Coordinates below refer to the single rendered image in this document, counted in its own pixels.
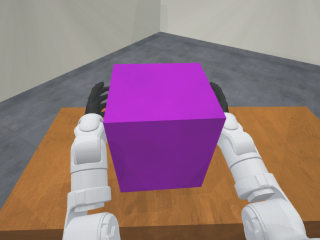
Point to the left robot hand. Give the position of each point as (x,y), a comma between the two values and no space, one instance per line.
(94,105)

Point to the robot right upper arm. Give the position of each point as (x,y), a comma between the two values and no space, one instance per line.
(273,219)

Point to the left robot forearm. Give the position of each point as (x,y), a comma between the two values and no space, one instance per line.
(88,168)

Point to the pedestal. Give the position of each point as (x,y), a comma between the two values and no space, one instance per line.
(286,137)

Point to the right robot forearm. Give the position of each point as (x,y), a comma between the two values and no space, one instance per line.
(253,182)

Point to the right robot hand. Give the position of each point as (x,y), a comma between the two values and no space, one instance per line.
(220,97)

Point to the carton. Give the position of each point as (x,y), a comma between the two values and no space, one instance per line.
(162,122)

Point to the robot left upper arm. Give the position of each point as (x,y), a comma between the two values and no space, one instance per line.
(99,226)

